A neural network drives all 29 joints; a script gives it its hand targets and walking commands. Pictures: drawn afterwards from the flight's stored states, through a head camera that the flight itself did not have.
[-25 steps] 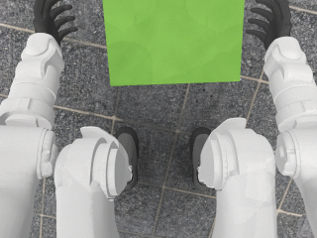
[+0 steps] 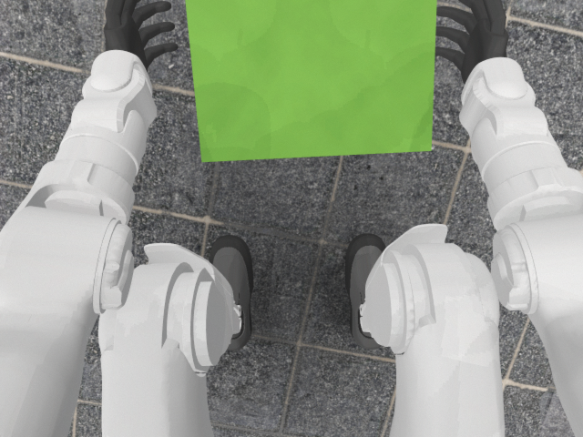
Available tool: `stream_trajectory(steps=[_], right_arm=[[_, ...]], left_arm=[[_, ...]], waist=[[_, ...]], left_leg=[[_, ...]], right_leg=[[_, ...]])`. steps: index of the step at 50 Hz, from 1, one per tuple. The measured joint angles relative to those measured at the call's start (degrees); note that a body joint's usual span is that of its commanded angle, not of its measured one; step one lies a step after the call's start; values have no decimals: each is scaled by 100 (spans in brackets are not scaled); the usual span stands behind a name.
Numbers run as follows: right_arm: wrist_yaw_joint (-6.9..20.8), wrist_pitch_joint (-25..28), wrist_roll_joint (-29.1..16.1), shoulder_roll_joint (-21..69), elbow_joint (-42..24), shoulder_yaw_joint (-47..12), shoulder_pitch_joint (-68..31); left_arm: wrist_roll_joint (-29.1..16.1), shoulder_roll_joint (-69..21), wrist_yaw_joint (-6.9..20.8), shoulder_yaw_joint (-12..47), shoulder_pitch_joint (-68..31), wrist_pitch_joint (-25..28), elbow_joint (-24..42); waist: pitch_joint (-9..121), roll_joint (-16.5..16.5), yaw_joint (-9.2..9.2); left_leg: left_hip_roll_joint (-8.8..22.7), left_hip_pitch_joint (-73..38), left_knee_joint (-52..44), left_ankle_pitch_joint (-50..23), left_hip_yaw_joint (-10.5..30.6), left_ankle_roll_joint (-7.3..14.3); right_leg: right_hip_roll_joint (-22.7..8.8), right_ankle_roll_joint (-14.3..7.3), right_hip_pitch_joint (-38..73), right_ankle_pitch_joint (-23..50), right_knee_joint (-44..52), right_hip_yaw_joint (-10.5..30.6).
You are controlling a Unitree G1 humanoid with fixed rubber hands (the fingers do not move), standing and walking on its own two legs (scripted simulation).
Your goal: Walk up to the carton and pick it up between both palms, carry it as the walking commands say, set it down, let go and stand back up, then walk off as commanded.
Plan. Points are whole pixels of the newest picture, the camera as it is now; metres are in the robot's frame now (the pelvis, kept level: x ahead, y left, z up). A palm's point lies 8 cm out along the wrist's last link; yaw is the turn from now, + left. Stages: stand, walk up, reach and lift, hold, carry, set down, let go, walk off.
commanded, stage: reach and lift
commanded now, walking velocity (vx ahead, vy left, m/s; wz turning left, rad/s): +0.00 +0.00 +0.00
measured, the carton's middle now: (310, 87) +0.49 -0.04 -0.27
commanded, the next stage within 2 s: none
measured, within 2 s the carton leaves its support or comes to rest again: leaves its support in 1.08 s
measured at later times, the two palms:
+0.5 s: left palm (147, 54) +0.52 +0.15 -0.18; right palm (474, 59) +0.50 -0.22 -0.19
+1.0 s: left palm (141, 51) +0.52 +0.15 -0.18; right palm (469, 50) +0.51 -0.21 -0.19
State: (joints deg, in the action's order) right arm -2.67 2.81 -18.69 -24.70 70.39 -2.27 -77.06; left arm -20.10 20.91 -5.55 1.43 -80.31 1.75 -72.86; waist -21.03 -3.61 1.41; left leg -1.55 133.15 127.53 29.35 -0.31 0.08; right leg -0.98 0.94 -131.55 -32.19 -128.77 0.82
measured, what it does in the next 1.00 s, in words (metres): stands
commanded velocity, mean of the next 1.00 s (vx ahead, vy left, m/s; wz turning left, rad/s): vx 0.00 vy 0.00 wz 0.00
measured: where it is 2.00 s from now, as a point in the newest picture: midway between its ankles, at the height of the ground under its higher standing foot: (299, 309)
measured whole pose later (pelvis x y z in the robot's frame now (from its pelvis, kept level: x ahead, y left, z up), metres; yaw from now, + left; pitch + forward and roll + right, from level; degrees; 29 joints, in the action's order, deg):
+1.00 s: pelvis -0.01 +0.00 +0.00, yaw -2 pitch +28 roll +0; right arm -8.6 -1.5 -22.1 -24.0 69.2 -7.9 -82.7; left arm -20.4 20.8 -9.5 3.9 -84.8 -1.1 -72.2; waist -30.5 -2.6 0.3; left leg -3.2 126.3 129.5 30.9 2.0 -2.5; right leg 1.5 0.9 -125.7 -31.9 -130.0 0.3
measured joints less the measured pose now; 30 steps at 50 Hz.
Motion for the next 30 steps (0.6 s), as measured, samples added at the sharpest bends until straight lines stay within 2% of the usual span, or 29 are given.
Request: stream_trajectory(steps=[12,22,30], right_arm=[[-194,109,-187,101,127,-260,-87],[-330,181,-346,139,255,-429,-166],[-425,80,-347,242,508,-441,-347]], left_arm=[[177,-236,-177,-3,-209,167,-271],[60,-255,-334,135,-259,275,-380],[109,-268,-379,-11,-332,264,-564]], waist=[[34,72,9],[-19,109,-22],[-96,135,-45]], left_leg=[[9,-11,-77,16,-6,-9],[5,-66,-73,23,44,-61],[-1,-122,60,52,119,-115]], right_leg=[[28,5,-20,16,79,17],[59,-29,10,50,90,-18],[89,-69,54,63,-11,-80]])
